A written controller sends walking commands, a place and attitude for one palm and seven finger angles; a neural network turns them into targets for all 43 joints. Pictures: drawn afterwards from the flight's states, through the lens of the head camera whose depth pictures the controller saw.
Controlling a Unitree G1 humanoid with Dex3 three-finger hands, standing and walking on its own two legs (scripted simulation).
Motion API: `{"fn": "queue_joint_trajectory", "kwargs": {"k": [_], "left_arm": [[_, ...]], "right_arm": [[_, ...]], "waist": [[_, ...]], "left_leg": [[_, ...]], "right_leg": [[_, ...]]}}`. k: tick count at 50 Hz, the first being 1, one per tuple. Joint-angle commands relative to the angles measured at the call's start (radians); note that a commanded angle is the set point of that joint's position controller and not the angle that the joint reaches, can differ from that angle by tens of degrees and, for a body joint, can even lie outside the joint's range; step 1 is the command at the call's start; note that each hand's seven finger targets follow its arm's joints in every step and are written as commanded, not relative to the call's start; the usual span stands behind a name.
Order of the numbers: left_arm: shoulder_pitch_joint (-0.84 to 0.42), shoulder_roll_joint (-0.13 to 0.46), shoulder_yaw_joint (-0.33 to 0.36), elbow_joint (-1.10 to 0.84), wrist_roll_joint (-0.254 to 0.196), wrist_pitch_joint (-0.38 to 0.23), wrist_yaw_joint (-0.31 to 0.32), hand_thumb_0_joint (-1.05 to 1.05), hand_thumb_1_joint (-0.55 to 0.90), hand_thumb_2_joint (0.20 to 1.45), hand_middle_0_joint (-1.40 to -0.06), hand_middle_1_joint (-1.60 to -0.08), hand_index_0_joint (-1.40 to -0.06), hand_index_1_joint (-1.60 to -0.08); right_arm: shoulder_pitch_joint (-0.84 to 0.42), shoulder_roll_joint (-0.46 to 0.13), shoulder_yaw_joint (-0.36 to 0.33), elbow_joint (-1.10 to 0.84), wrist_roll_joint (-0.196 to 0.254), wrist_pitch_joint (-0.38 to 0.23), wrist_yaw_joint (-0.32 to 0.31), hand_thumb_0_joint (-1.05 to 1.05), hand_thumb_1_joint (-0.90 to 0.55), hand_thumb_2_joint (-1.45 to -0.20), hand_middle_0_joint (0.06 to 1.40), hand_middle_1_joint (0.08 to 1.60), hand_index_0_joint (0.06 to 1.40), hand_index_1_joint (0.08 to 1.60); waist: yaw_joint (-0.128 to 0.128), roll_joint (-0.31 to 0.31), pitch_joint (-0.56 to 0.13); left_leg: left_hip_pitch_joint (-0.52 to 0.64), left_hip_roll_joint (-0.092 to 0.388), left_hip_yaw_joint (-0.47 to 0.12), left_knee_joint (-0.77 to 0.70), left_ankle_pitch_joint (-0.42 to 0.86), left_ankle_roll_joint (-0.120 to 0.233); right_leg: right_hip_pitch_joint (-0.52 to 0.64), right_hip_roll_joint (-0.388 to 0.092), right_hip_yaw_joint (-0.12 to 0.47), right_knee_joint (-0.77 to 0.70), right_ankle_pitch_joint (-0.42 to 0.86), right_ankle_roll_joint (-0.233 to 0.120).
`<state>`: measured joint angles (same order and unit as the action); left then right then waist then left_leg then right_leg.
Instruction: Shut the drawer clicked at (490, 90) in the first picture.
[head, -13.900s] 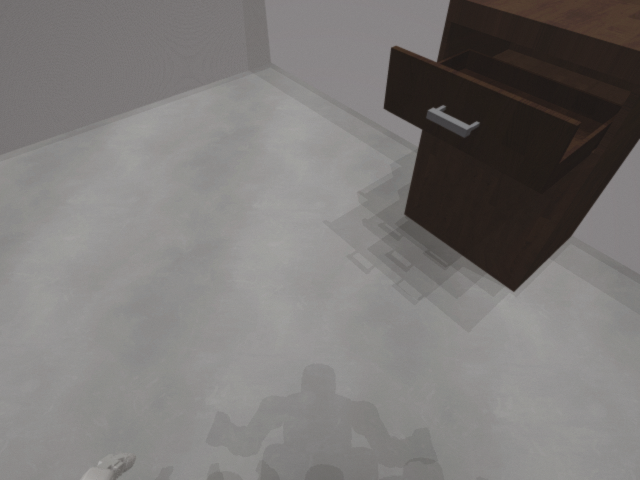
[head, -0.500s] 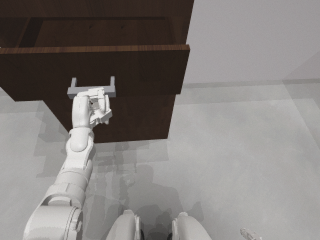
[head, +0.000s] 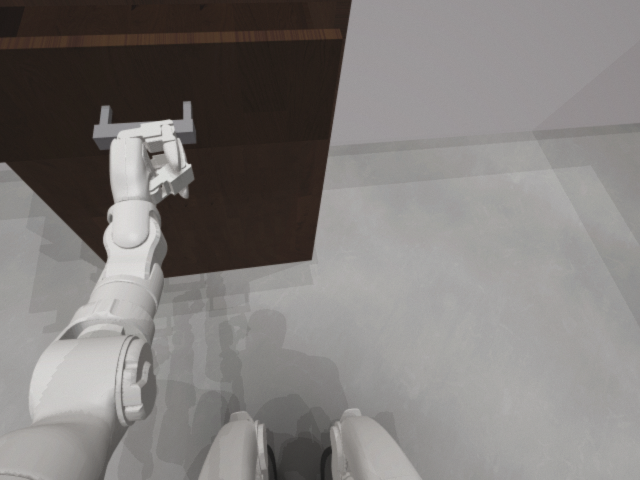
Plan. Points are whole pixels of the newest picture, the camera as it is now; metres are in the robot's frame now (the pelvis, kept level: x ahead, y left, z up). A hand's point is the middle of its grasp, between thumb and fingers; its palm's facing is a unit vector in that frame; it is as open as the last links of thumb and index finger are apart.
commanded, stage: push the drawer shut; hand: left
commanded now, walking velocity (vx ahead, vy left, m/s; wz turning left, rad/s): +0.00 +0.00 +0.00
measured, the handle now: (147, 122) +0.57 +0.18 +0.05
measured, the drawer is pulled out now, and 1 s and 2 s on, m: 0.07 0.00 0.00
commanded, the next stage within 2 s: pull the fist back off the drawer in 0.90 s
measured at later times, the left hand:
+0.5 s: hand (179, 130) +0.56 +0.14 +0.05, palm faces +0.07 -1.00 -0.04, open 3.3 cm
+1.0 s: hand (169, 120) +0.57 +0.15 +0.05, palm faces +0.07 -1.00 -0.06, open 3.4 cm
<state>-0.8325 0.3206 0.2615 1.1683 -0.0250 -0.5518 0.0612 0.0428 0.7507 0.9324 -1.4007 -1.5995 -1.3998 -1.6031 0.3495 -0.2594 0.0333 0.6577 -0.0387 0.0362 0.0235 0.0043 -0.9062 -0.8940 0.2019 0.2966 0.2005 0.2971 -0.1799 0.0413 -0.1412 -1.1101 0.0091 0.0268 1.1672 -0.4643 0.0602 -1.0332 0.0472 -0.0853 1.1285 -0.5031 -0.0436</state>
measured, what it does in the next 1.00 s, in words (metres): stands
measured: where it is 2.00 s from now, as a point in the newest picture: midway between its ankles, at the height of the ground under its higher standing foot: outside the picture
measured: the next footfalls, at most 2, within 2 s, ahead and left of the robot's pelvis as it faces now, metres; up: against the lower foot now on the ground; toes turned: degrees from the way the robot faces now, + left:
none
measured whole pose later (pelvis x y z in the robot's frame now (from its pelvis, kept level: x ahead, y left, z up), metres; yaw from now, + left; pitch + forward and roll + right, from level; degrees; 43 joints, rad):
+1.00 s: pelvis -0.01 +0.01 -0.02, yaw -1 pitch +29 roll -7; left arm -1.18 0.57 0.32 1.38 0.05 -0.44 0.00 0.05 0.54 0.91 -1.40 -1.60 -1.40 -1.60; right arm 0.41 -0.27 0.08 0.65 -0.06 0.04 0.03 0.00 -0.91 -0.89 0.20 0.30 0.20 0.30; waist -0.29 0.06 -0.13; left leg -1.31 0.02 -0.02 1.26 -0.47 0.07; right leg -1.19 0.07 -0.14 1.16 -0.49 -0.04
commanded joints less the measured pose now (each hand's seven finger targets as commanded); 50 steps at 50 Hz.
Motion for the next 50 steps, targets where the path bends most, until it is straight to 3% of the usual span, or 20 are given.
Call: {"fn": "queue_joint_trajectory", "kwargs": {"k": [1, 6, 9, 10, 13, 19, 23, 25, 27, 30, 34, 39, 40, 43, 45, 49, 50], "left_arm": [[-0.598, 0.282, 0.079, -0.206, -0.012, -0.057, 0.012, 0.0, 0.9, 0.9, -1.4, -1.6, -1.4, -1.6], [-0.66, 0.31, 0.096, -0.204, -0.011, -0.049, -0.007, 0.0, 0.9, 0.9, -1.4, -1.6, -1.4, -1.6], [-0.66, 0.325, 0.109, -0.185, -0.01, -0.037, -0.013, 0.0, 0.9, 0.9, -1.4, -1.6, -1.4, -1.6], [-0.68, 0.303, 0.091, -0.177, -0.012, -0.034, -0.017, 0.0, 0.9, 0.9, -1.4, -1.6, -1.4, -1.6], [-0.681, 0.359, 0.134, -0.17, -0.009, -0.025, -0.02, 0.0, 0.9, 0.9, -1.4, -1.6, -1.4, -1.6], [-0.74, 0.359, 0.12, -0.152, 0.005, -0.011, -0.025, 0.0, 0.9, 0.9, -1.4, -1.6, -1.4, -1.6], [-0.768, 0.42, 0.159, -0.149, 0.018, -0.009, -0.022, 0.0, 0.9, 0.9, -1.4, -1.6, -1.4, -1.6], [-0.8, 0.384, 0.132, -0.157, 0.018, -0.011, -0.02, 0.0, 0.9, 0.9, -1.4, -1.6, -1.4, -1.6], [-0.808, 0.387, 0.134, -0.16, 0.02, -0.009, -0.019, 0.0, 0.9, 0.9, -1.4, -1.6, -1.4, -1.6], [-0.834, 0.403, 0.132, -0.121, 0.029, 0.002, -0.017, 0.0, 0.9, 0.9, -1.4, -1.6, -1.4, -1.6], [-0.889, 0.471, 0.154, -0.091, 0.047, 0.019, -0.012, 0.0, 0.9, 0.9, -1.4, -1.6, -1.4, -1.6], [-0.974, 0.439, 0.11, -0.095, 0.053, 0.023, -0.011, 0.0, 0.9, 0.9, -1.4, -1.6, -1.4, -1.6], [-0.996, 0.437, 0.106, -0.104, 0.053, 0.02, -0.011, 0.0, 0.9, 0.9, -1.4, -1.6, -1.4, -1.6], [-1.029, 0.48, 0.12, -0.106, 0.054, 0.025, -0.008, 0.0, 0.9, 0.9, -1.4, -1.6, -1.4, -1.6], [-1.056, 0.453, 0.094, -0.113, 0.05, 0.03, -0.012, 0.0, 0.9, 0.9, -1.4, -1.6, -1.4, -1.6], [-1.061, 0.447, 0.068, -0.065, 0.05, 0.059, -0.011, 0.0, 0.9, 0.9, -1.4, -1.6, -1.4, -1.6], [-1.074, 0.443, 0.062, -0.068, 0.047, 0.061, -0.012, 0.0, 0.9, 0.9, -1.4, -1.6, -1.4, -1.6]], "right_arm": [[0.156, -0.18, -0.06, -0.057, 0.003, -0.017, -0.011, 0.0, -0.9, -0.9, 0.2, 0.3, 0.2, 0.3], [0.182, -0.184, -0.059, -0.055, -0.004, -0.01, -0.006, 0.0, -0.9, -0.9, 0.2, 0.3, 0.2, 0.3], [0.199, -0.185, -0.06, -0.054, -0.006, -0.004, -0.003, 0.0, -0.9, -0.9, 0.2, 0.3, 0.2, 0.3], [0.205, -0.183, -0.059, -0.052, -0.007, -0.003, -0.001, 0.0, -0.9, -0.9, 0.2, 0.3, 0.2, 0.3], [0.218, -0.191, -0.059, -0.05, -0.01, 0.006, 0.002, 0.0, -0.9, -0.9, 0.2, 0.3, 0.2, 0.3], [0.239, -0.19, -0.057, -0.044, -0.012, 0.015, 0.006, 0.0, -0.9, -0.9, 0.2, 0.3, 0.2, 0.3], [0.254, -0.197, -0.055, -0.04, -0.017, 0.021, 0.006, 0.0, -0.9, -0.9, 0.2, 0.3, 0.2, 0.3], [0.262, -0.194, -0.056, -0.04, -0.02, 0.021, 0.01, 0.0, -0.9, -0.9, 0.2, 0.3, 0.2, 0.3], [0.265, -0.197, -0.057, -0.034, -0.021, 0.025, 0.013, 0.0, -0.9, -0.9, 0.2, 0.3, 0.2, 0.3], [0.274, -0.202, -0.052, -0.028, -0.023, 0.027, 0.014, 0.0, -0.9, -0.9, 0.2, 0.3, 0.2, 0.3], [0.282, -0.207, -0.043, -0.031, -0.022, 0.028, 0.008, 0.0, -0.9, -0.9, 0.2, 0.3, 0.2, 0.3], [0.29, -0.212, -0.04, -0.025, -0.023, 0.02, 0.004, 0.0, -0.9, -0.9, 0.2, 0.3, 0.2, 0.3], [0.29, -0.212, -0.039, -0.025, -0.025, 0.015, 0.004, 0.0, -0.9, -0.9, 0.2, 0.3, 0.2, 0.3], [0.295, -0.221, -0.035, -0.018, -0.026, 0.008, -0.002, 0.0, -0.9, -0.9, 0.2, 0.3, 0.2, 0.3], [0.297, -0.217, -0.033, -0.016, -0.025, -0.001, -0.002, 0.0, -0.9, -0.9, 0.2, 0.3, 0.2, 0.3], [0.282, -0.228, -0.024, -0.012, -0.02, -0.017, -0.01, 0.0, -0.9, -0.9, 0.2, 0.3, 0.2, 0.3], [0.285, -0.229, -0.021, -0.009, -0.02, -0.024, -0.012, 0.0, -0.9, -0.9, 0.2, 0.3, 0.2, 0.3]], "waist": [[-0.054, 0.051, -0.445], [-0.064, 0.111, -0.487], [-0.068, 0.103, -0.505], [-0.084, 0.104, -0.495], [-0.071, 0.115, -0.511], [-0.097, 0.13, -0.497], [-0.096, 0.147, -0.527], [-0.11, 0.172, -0.53], [-0.112, 0.186, -0.539], [-0.13, 0.179, -0.511], [-0.143, 0.154, -0.495], [-0.178, 0.201, -0.484], [-0.179, 0.232, -0.495], [-0.188, 0.235, -0.522], [-0.196, 0.277, -0.53], [-0.215, 0.25, -0.474], [-0.217, 0.275, -0.47]], "left_leg": [[0.342, 0.003, -0.102, -0.127, 0.147, -0.015], [0.375, 0.006, -0.105, -0.108, 0.215, -0.016], [0.373, 0.009, -0.104, -0.097, 0.243, -0.015], [0.38, 0.009, -0.107, -0.092, 0.254, -0.012], [0.372, 0.011, -0.106, -0.086, 0.266, -0.015], [0.379, 0.017, -0.113, -0.077, 0.286, -0.013], [0.398, 0.022, -0.123, -0.068, 0.313, -0.016], [0.433, 0.023, -0.133, -0.068, 0.341, -0.017], [0.455, 0.027, -0.135, -0.062, 0.358, -0.02], [0.43, 0.028, -0.143, -0.06, 0.333, -0.017], [0.347, 0.026, -0.136, -0.049, 0.265, -0.009], [0.385, 0.032, -0.163, -0.056, 0.22, -0.013], [0.404, 0.033, -0.171, -0.056, 0.22, -0.015], [0.408, 0.036, -0.18, -0.054, 0.198, -0.016], [0.429, 0.035, -0.186, -0.058, 0.192, -0.018], [0.38, 0.042, -0.204, -0.083, 0.062, -0.015], [0.396, 0.044, -0.215, -0.093, 0.051, -0.017]], "right_leg": [[0.129, 0.007, 0.088, -0.177, 0.144, 0.024], [0.111, 0.009, 0.083, -0.161, 0.193, 0.022], [0.123, 0.011, 0.085, -0.161, 0.218, 0.023], [0.105, 0.014, 0.081, -0.159, 0.228, 0.023], [0.118, 0.015, 0.082, -0.158, 0.232, 0.022], [0.084, 0.019, 0.075, -0.156, 0.24, 0.024], [0.07, 0.022, 0.069, -0.145, 0.246, 0.021], [0.045, 0.024, 0.064, -0.141, 0.261, 0.02], [0.026, 0.025, 0.061, -0.142, 0.263, 0.02], [0.003, 0.027, 0.058, -0.141, 0.241, 0.02], [0.021, 0.029, 0.067, -0.144, 0.197, 0.023], [-0.071, 0.028, 0.055, -0.14, 0.153, 0.021], [-0.096, 0.028, 0.051, -0.13, 0.149, 0.018], [-0.1, 0.029, 0.052, -0.13, 0.135, 0.018], [-0.121, 0.029, 0.048, -0.128, 0.132, 0.016], [-0.156, 0.025, 0.05, -0.138, 0.069, 0.019], [-0.177, 0.025, 0.045, -0.132, 0.063, 0.017]]}}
